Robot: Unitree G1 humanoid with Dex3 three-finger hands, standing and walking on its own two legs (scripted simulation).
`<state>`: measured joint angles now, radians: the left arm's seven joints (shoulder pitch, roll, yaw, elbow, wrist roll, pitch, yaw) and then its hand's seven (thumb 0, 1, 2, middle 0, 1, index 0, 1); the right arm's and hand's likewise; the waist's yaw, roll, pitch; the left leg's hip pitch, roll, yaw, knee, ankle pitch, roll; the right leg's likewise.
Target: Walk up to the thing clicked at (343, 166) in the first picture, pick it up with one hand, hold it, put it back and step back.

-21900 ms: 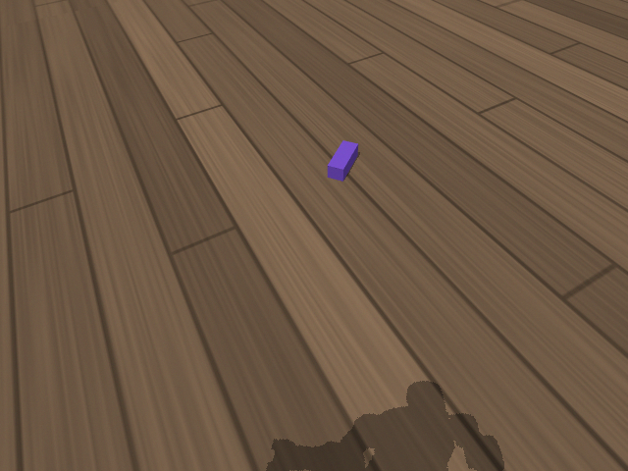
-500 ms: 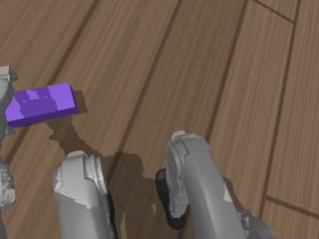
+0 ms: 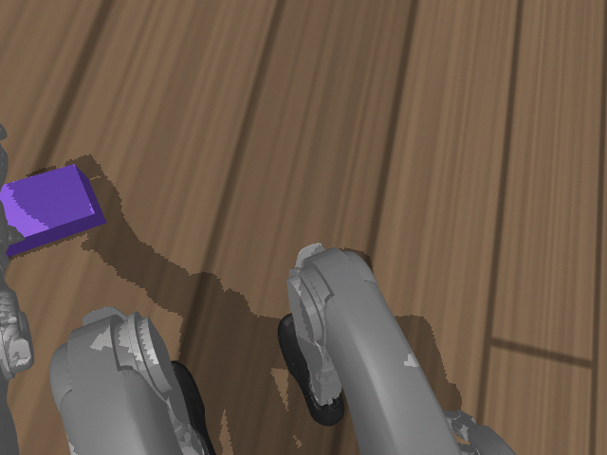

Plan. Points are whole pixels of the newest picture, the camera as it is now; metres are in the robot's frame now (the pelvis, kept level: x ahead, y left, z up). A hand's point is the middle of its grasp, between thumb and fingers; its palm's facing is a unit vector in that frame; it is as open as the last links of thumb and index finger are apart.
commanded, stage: approach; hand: left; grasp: from above
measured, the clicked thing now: (17, 218) +0.48 +0.31 -0.29
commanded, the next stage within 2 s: rest palm in 0.10 s
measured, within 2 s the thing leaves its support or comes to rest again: neither
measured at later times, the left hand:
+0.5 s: hand out of the picture +0.46 +0.30 -0.20, palm faces -0.44 -0.11 -0.89, open 14.3 cm
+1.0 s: hand (6, 221) +0.47 +0.31 -0.25, palm faces -0.45 -0.14 -0.88, open 14.4 cm
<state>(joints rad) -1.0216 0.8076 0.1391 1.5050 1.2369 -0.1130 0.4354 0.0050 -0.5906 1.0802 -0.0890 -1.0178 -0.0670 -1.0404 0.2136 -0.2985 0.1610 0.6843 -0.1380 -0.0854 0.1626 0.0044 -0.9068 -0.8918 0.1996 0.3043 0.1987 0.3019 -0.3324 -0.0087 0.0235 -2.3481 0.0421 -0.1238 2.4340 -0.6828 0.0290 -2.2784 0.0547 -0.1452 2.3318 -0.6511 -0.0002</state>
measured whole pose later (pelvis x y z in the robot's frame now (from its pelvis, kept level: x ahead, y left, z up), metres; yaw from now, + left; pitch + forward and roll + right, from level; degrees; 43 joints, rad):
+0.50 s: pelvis +0.00 +0.00 +0.00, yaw +0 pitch +31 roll -11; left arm -1.04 0.86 0.09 1.61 1.33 -0.26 0.49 0.00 -0.58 1.08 -0.08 -0.98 -0.06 -1.01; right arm 0.12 -0.31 0.17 0.67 -0.18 -0.11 0.16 0.00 -0.90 -0.90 0.20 0.30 0.20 0.30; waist -0.32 -0.07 0.03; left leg -2.34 0.02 -0.15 2.46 -0.68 0.03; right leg -2.24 0.04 -0.17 2.34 -0.66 0.00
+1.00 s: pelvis +0.00 +0.01 -0.02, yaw -3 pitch +29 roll -13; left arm -1.01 0.97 0.18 1.64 1.27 -0.23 0.53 0.00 -0.56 1.04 -0.08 -0.96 -0.05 -0.99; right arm 0.19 -0.31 0.25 0.68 -0.22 -0.18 0.22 0.00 -0.90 -0.89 0.20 0.30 0.20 0.30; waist -0.37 -0.10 0.13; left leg -2.36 0.03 -0.19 2.53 -0.71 0.03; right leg -2.26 0.06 -0.21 2.38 -0.66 0.01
